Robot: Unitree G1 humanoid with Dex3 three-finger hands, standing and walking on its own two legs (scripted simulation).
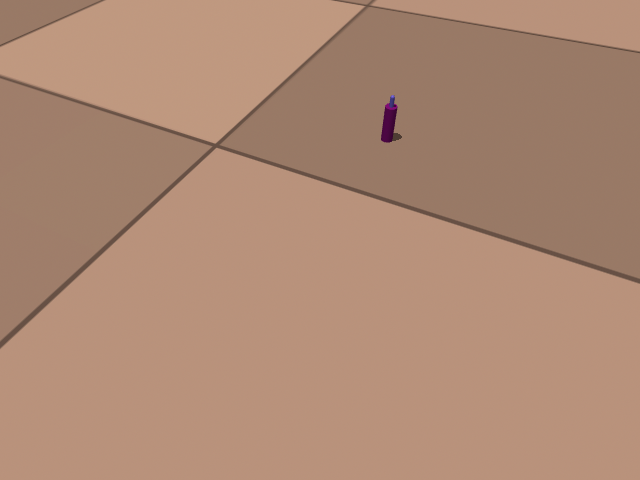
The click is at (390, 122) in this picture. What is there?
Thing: necked bottle
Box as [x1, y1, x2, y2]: [381, 95, 396, 142]
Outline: 393,95 390,97 390,102 385,105 381,139 386,142 390,141 392,138 396,113 396,105 393,103
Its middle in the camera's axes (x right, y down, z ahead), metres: +0.35 -0.64 +2.00
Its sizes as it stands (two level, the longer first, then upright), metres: 0.061 0.061 0.251
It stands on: the floor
